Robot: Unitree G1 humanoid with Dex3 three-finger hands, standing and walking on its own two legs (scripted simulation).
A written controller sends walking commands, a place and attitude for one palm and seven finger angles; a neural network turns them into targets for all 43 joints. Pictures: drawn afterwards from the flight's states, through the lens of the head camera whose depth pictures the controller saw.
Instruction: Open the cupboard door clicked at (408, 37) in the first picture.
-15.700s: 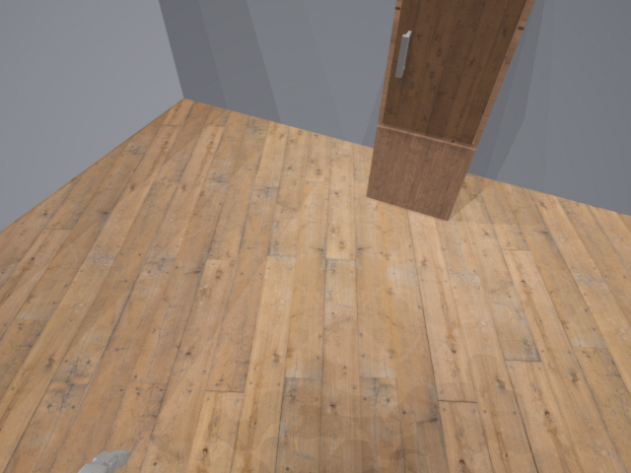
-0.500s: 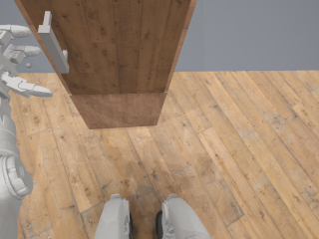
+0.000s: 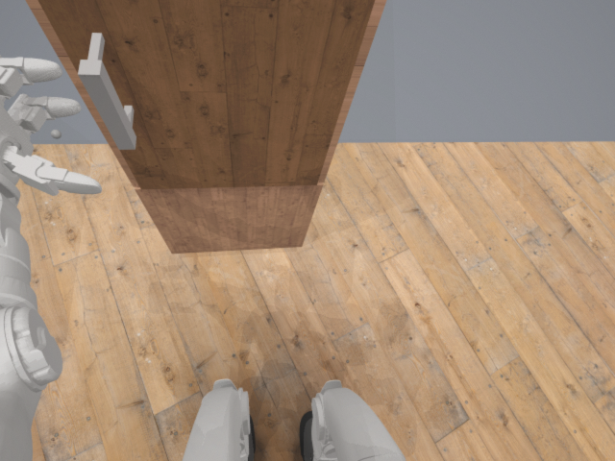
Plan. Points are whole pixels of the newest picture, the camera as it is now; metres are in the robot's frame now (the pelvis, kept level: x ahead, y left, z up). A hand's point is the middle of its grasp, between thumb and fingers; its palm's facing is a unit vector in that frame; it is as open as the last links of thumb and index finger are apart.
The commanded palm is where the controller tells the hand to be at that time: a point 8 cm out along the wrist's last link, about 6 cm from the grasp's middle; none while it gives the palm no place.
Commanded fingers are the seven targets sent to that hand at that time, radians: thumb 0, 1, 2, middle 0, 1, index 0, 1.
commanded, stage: move the hooked fingers beside the handle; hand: left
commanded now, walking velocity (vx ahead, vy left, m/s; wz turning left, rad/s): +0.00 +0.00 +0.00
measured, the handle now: (113, 96) +0.56 +0.22 +0.04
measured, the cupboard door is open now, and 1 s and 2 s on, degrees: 0 0 0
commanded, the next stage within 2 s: slide the fingers in behind the handle in 0.34 s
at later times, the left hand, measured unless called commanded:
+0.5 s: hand (64, 132) +0.50 +0.27 +0.04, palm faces +0.05 -1.00 -0.03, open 14.0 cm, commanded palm +0.49 +0.30 +0.04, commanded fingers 0.00 -0.50 0.30 -0.30 -1.20 -0.30 -1.20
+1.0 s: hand (88, 132) +0.51 +0.24 +0.04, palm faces +0.04 -1.00 -0.01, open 14.0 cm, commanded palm +0.49 +0.27 +0.04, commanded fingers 0.00 -0.50 0.30 -0.30 -1.20 -0.30 -1.20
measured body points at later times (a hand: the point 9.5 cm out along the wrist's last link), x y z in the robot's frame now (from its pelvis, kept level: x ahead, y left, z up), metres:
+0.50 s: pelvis +0.00 +0.00 -0.01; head +0.17 +0.04 +0.41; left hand +0.50 +0.32 +0.04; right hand +0.01 -0.27 -0.11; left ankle +0.03 +0.08 -0.63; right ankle +0.01 -0.11 -0.63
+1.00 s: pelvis +0.00 +0.01 +0.00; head +0.16 +0.05 +0.42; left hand +0.50 +0.30 +0.04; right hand +0.02 -0.26 -0.11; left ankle +0.03 +0.08 -0.63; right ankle +0.01 -0.11 -0.63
